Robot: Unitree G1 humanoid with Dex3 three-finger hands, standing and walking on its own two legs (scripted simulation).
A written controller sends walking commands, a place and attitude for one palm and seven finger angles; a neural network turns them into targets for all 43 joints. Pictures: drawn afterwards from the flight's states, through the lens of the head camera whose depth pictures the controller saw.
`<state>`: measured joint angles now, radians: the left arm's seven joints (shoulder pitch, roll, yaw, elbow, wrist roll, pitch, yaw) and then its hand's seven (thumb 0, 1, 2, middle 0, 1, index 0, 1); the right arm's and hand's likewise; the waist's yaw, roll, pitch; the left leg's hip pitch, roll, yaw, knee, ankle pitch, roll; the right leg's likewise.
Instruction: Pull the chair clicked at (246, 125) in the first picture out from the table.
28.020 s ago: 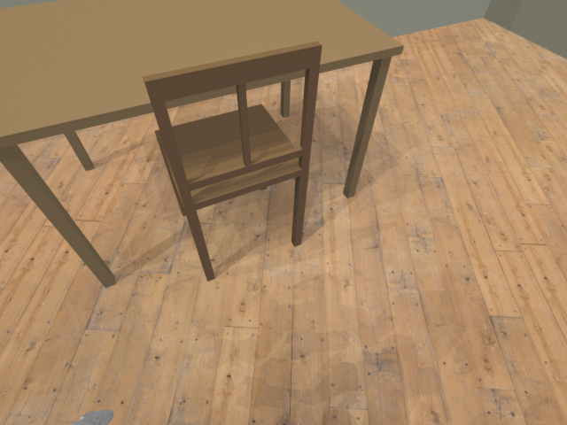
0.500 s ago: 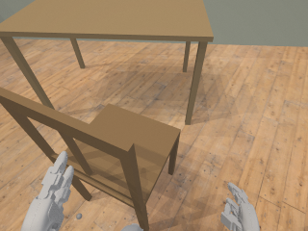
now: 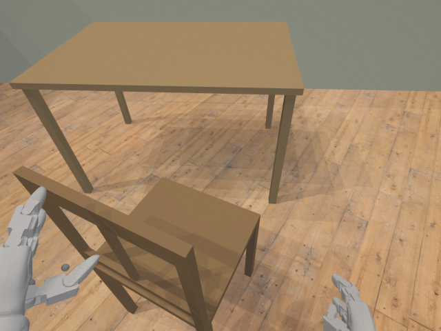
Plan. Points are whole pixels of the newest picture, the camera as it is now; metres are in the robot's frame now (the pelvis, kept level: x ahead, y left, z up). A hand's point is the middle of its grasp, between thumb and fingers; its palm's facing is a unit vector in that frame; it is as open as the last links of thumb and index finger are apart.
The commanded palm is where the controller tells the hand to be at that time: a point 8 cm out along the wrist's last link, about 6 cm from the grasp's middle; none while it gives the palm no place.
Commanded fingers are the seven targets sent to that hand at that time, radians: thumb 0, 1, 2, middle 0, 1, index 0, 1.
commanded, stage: draw the hand back to the body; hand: left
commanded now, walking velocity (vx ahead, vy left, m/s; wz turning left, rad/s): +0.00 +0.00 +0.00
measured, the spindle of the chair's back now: (120, 253) +0.29 +0.27 -0.09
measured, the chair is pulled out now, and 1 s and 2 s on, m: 0.57 0.57 0.57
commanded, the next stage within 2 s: step back with the hand held close in 0.56 s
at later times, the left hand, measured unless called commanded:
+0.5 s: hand (51, 227) +0.20 +0.26 +0.17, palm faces +0.42 -0.80 -0.43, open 7.5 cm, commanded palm +0.15 +0.30 +0.19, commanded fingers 0.00 0.90 0.90 -0.20 -0.30 -0.20 -0.30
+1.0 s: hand (42, 241) +0.18 +0.26 +0.17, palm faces +0.33 -0.79 -0.52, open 7.4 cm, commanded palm +0.12 +0.31 +0.19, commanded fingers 0.00 0.90 0.90 -0.20 -0.30 -0.20 -0.30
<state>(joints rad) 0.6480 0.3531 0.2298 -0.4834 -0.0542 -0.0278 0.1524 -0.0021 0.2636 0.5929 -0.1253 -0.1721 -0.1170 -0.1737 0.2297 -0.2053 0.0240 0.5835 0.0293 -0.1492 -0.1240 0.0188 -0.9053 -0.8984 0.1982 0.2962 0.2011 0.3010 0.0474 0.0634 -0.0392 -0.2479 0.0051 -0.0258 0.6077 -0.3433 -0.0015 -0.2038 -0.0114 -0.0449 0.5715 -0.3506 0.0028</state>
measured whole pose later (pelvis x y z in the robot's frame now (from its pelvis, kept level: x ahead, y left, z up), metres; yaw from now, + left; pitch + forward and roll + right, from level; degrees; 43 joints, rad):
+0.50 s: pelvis +0.01 +0.00 +0.01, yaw -1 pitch -3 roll +0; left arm 0.51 0.36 0.34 -0.44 -0.07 -0.04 0.12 0.01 0.87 0.89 -0.21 -0.30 -0.20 -0.30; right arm 0.19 -0.21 0.01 0.64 0.01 -0.11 -0.08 0.02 -0.91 -0.90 0.20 0.30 0.20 0.30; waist 0.06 0.06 0.00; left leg -0.11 0.01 0.00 0.44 -0.28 0.00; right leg -0.07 -0.01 -0.03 0.41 -0.28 0.01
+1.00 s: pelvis -0.02 +0.01 +0.01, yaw -1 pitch +1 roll +0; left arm 0.59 0.43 0.39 -0.50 -0.06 -0.13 0.12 0.01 0.89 0.90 -0.22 -0.30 -0.21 -0.31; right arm 0.17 -0.22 -0.01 0.57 0.01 -0.01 -0.09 0.02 -0.91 -0.90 0.20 0.30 0.20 0.30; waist 0.00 0.04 0.02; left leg -0.25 0.00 0.00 0.46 -0.23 0.01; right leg -0.22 -0.02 -0.02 0.44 -0.23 0.02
